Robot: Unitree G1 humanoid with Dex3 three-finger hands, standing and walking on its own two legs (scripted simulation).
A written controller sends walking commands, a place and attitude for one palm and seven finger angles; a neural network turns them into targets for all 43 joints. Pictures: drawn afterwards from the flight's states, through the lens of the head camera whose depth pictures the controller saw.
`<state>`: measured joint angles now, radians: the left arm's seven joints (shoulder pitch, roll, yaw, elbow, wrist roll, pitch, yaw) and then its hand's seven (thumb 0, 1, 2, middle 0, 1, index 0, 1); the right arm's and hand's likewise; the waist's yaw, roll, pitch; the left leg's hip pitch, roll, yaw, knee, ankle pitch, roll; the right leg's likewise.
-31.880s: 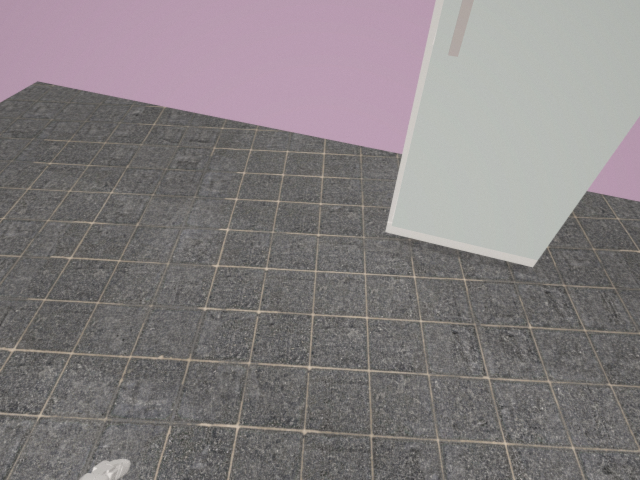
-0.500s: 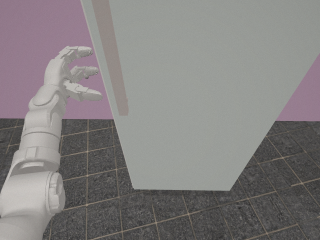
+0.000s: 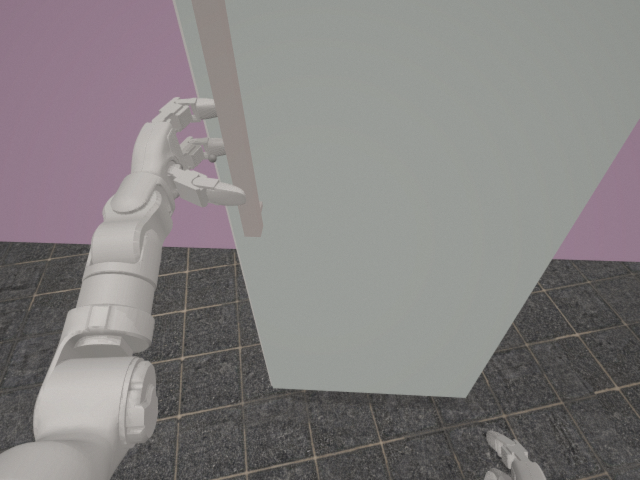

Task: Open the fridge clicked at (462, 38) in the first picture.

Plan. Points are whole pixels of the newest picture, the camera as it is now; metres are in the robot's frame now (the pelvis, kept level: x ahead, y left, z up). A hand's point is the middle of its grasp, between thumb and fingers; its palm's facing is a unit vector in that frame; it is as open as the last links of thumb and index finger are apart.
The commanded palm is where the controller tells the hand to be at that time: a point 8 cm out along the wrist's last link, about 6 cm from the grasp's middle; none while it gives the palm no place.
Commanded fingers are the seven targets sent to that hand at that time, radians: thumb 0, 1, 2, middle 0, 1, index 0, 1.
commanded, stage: feel for the door with the fingertips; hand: left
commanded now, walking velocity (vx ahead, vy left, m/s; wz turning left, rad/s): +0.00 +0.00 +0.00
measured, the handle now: (236, 109) +0.49 +0.12 +0.24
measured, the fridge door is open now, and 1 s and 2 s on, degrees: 0 0 0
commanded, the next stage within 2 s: slide the fingers in behind the handle in 0.40 s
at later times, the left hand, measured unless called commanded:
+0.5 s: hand (227, 148) +0.46 +0.13 +0.21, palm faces -0.02 -1.00 +0.02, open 13.7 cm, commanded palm +0.44 +0.19 +0.21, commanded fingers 0.00 -0.50 0.30 -0.30 -1.20 -0.30 -1.20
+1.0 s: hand (223, 154) +0.44 +0.13 +0.21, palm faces -0.04 -1.00 +0.01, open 14.0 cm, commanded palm +0.42 +0.19 +0.21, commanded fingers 0.00 -0.50 0.30 -0.30 -1.20 -0.30 -1.20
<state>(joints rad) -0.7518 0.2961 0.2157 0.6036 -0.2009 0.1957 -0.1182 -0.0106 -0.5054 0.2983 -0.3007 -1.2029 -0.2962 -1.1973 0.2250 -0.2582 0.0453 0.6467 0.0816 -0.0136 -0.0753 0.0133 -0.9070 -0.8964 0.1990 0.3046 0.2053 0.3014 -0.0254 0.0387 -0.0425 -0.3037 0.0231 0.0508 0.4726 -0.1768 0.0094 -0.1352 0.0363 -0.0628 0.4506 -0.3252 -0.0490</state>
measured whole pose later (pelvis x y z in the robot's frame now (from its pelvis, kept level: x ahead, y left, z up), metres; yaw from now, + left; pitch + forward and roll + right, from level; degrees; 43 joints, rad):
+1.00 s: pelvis +0.00 +0.00 +0.00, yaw -1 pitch +1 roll +0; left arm -0.79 0.29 0.21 0.70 -0.19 0.10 -0.12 -0.01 -0.50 0.30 -0.31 -1.21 -0.30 -1.20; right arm 0.30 -0.27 0.02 0.67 0.09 -0.04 -0.06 0.01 -0.91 -0.90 0.20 0.30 0.20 0.30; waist -0.04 0.04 -0.04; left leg -0.32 0.03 0.06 0.48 -0.18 0.01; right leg -0.16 0.04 -0.05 0.46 -0.32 -0.05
